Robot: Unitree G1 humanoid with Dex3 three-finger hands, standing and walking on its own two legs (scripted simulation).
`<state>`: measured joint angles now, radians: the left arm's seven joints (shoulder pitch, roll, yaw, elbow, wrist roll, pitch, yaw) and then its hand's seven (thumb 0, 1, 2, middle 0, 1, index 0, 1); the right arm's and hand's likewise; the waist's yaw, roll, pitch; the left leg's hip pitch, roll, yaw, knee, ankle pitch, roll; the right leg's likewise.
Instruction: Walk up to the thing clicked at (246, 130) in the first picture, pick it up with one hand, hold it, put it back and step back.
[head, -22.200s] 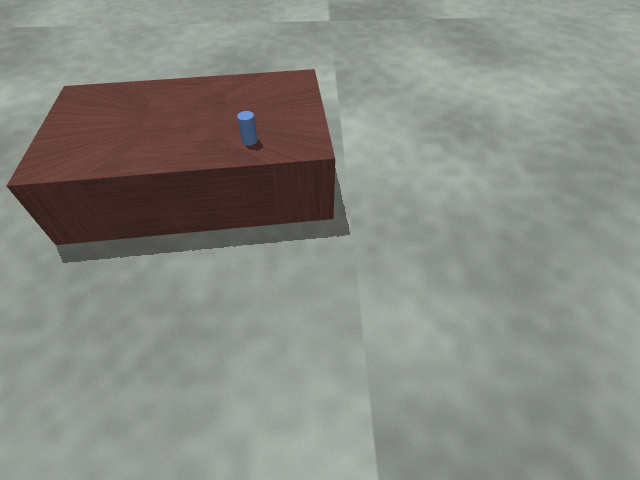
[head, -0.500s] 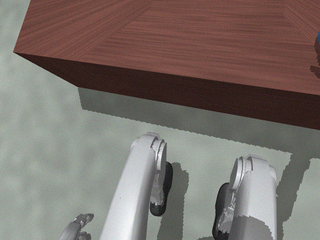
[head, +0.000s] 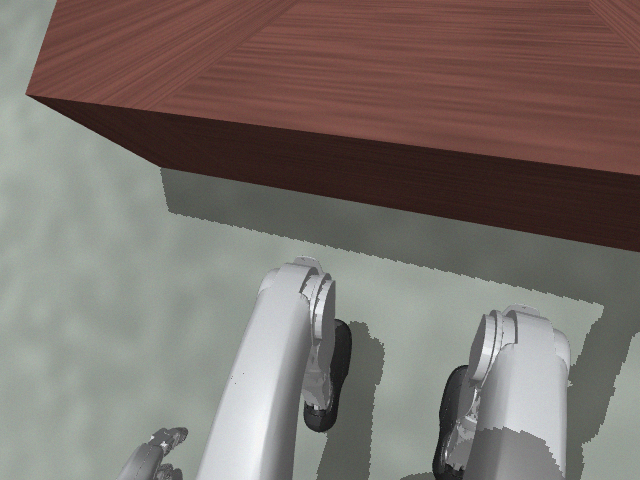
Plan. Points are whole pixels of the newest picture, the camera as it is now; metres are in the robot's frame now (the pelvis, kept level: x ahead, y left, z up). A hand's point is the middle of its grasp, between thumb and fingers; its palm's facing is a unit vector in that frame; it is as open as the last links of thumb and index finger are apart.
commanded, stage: loosen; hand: right
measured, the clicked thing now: out of the picture +0.58 -0.26 +0.00
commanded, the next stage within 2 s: open in 0.08 s
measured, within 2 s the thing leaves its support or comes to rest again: rests again in 0.18 s
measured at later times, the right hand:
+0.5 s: hand out of the picture +0.59 -0.28 +0.01, palm faces +0.34 +0.94 -0.02, open 11.2 cm
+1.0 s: hand out of the picture +0.58 -0.30 +0.05, palm faces +0.37 +0.93 -0.05, open 13.4 cm
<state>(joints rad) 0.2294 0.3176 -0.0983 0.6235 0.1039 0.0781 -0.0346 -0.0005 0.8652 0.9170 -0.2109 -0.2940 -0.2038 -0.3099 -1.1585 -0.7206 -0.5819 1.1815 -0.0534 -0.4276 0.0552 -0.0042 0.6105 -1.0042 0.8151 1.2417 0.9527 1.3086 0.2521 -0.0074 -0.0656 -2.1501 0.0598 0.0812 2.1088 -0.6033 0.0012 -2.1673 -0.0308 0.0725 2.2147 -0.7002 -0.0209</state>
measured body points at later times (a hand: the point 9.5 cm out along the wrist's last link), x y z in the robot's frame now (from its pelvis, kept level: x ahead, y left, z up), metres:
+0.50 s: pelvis +0.00 +0.00 +0.00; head +0.25 -0.05 +0.37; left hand +0.02 +0.28 -0.10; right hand +0.57 -0.32 +0.02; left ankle +0.11 +0.12 -0.36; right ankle +0.07 -0.12 -0.36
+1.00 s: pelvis +0.00 +0.00 +0.01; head +0.25 -0.05 +0.38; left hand +0.03 +0.28 -0.09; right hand +0.56 -0.34 +0.05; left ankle +0.11 +0.12 -0.36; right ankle +0.07 -0.12 -0.36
